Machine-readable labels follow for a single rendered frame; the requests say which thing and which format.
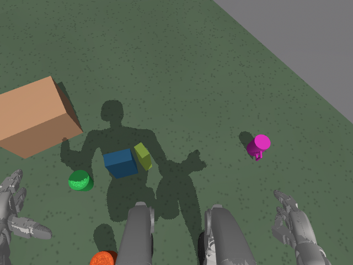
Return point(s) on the right robot hand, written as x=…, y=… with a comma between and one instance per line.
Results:
x=299, y=228

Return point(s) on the right robot arm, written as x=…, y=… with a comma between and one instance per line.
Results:
x=310, y=254

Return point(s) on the left robot hand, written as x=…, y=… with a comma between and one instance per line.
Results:
x=11, y=205

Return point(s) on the left robot arm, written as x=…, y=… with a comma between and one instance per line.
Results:
x=5, y=239

